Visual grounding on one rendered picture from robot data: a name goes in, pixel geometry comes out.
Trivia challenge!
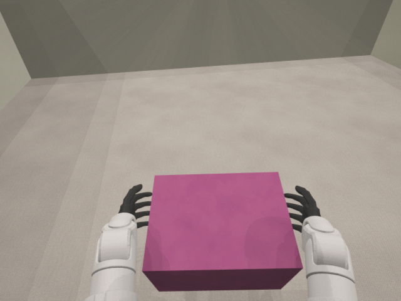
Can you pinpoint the robot right forearm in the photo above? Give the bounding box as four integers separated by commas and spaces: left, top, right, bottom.
301, 216, 358, 301

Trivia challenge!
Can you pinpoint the robot left forearm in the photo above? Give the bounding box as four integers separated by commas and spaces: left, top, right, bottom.
84, 213, 138, 301

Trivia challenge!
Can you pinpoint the right robot hand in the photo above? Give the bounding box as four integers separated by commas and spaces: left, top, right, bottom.
284, 186, 321, 233

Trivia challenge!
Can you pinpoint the carton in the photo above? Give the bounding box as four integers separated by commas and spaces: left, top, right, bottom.
142, 172, 303, 292

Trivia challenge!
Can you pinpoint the left robot hand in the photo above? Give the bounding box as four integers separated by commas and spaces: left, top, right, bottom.
118, 184, 152, 228

